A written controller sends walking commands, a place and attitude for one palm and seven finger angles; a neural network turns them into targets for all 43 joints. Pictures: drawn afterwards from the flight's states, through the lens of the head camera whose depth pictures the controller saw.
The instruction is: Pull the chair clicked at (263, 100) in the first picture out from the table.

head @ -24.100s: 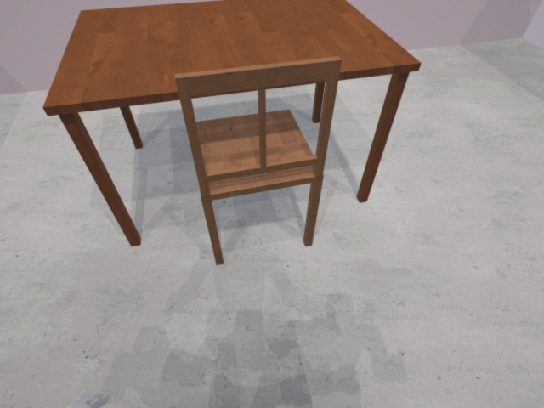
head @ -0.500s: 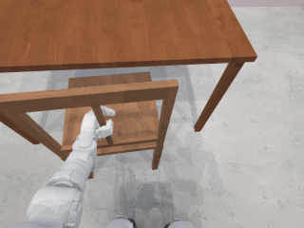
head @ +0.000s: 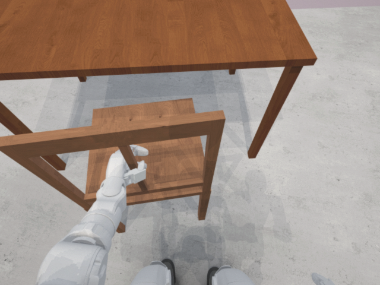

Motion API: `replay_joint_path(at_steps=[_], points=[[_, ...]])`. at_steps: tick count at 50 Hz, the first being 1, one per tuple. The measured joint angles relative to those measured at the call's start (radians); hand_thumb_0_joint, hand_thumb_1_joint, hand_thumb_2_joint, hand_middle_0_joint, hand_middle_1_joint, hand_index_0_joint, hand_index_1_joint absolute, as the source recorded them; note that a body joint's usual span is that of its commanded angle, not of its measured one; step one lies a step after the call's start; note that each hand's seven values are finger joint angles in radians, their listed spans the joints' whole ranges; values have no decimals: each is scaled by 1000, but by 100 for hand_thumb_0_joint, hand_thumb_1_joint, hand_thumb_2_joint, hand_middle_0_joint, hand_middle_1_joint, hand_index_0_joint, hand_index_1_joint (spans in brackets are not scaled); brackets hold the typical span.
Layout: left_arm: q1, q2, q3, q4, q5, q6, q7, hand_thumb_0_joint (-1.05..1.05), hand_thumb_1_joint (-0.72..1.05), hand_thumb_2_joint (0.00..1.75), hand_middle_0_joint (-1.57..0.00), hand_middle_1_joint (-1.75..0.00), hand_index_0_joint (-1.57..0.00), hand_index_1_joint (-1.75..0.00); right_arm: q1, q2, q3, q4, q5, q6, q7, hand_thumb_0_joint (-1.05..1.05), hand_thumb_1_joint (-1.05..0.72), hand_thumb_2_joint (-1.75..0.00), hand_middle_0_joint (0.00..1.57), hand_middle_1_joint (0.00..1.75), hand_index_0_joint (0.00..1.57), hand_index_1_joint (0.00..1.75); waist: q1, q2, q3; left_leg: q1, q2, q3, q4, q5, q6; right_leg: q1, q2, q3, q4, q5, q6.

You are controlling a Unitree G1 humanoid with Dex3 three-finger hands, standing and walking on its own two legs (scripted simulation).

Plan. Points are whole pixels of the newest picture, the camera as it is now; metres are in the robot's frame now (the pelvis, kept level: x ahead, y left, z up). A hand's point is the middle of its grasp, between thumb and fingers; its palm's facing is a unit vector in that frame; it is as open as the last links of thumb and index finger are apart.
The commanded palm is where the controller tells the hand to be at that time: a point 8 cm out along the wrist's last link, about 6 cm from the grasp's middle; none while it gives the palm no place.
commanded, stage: step backward, pulling the chair out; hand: left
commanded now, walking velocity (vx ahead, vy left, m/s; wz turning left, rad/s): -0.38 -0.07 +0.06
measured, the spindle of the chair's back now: (135, 169) +0.39 +0.14 -0.09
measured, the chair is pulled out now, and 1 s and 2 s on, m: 0.16 0.25 0.37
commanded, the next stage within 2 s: none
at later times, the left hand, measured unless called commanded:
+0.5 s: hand (135, 186) +0.34 +0.13 -0.06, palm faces -0.01 -0.98 -0.17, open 5.1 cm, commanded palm +0.35 +0.18 -0.06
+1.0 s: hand (132, 207) +0.28 +0.13 -0.06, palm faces +0.02 -0.98 -0.18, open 5.1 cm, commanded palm +0.29 +0.18 -0.06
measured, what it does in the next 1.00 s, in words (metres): steps on the spot: left foot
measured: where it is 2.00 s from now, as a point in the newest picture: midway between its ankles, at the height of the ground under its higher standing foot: outside the picture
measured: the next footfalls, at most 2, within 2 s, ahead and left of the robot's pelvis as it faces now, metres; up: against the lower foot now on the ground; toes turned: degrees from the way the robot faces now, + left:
left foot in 0.46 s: +0.03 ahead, +0.13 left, +0.00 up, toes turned +1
left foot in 1.32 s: -0.06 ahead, +0.13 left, +0.00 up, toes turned +5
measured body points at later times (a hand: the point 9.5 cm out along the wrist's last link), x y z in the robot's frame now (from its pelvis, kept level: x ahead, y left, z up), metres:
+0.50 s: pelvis -0.03 +0.01 +0.00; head +0.06 +0.00 +0.44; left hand +0.33 +0.18 -0.05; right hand +0.06 -0.27 -0.13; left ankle -0.01 +0.13 -0.73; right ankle +0.05 -0.11 -0.72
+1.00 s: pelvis -0.10 +0.00 +0.00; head +0.00 +0.00 +0.43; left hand +0.28 +0.18 -0.05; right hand -0.03 -0.28 -0.14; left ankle -0.08 +0.13 -0.73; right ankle +0.03 -0.11 -0.72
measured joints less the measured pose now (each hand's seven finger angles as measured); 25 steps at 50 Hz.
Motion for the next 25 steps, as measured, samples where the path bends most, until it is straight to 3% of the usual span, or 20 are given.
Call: replay_joint_path(at_steps=[10,14,20,23,25], points=[[26,12,-29,-25,10,6,-15,4,72,84,-36,-121,-50,-145,-6,46,18,4,-20,-37,-8,1,-91,-90,21,30,20,30,36,-20,7,0,-3,11,40,-4,2,-21,-9,6,80,-22,-1],[34,17,-13,-30,8,0,-13,4,71,84,-38,-121,-50,-145,-16,69,30,9,-23,-47,-3,1,-91,-90,21,30,20,30,34,-1,18,-11,7,-5,66,-24,-9,-18,2,-10,79,-18,-18],[51,-4,-6,-29,26,-15,-1,4,71,83,-38,-121,-50,-145,-13,55,29,38,-24,-54,4,1,-91,-90,21,30,20,30,20,-10,10,24,-42,-60,181,-239,-47,-6,-28,-7,30,8,-14],[40,-20,-26,-38,40,-4,-7,4,71,82,-37,-122,-50,-145,-3,25,24,49,-26,-52,-4,1,-91,-90,21,30,20,30,14,-5,-5,114,-26,-75,64,-143,-47,-22,-46,-19,20,18,3],[18,-20,-44,-46,45,3,-11,4,71,82,-36,-123,-50,-145,-16,21,13,55,-25,-42,-9,1,-91,-90,21,30,20,30,20,-26,9,119,-43,-62,29,-126,-31,-32,-66,-11,13,29,17]])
